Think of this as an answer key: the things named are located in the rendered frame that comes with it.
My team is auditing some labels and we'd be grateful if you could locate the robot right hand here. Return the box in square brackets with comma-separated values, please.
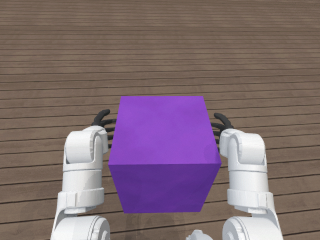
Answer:
[210, 113, 234, 152]

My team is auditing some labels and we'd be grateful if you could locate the left robot forearm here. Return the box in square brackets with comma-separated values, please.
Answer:
[50, 125, 109, 240]

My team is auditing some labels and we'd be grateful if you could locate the robot left hand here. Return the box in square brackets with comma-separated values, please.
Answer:
[91, 109, 117, 149]

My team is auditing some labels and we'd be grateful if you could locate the right robot forearm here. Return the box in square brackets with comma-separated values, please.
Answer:
[219, 128, 284, 240]

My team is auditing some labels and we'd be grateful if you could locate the carton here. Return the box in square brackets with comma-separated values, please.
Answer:
[108, 96, 222, 214]

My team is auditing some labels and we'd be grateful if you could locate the robot left upper arm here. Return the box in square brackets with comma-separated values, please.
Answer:
[51, 215, 110, 240]

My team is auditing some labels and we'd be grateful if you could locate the robot right upper arm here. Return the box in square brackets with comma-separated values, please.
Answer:
[222, 216, 283, 240]

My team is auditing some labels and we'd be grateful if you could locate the right robot shin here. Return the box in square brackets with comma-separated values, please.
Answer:
[192, 229, 203, 234]

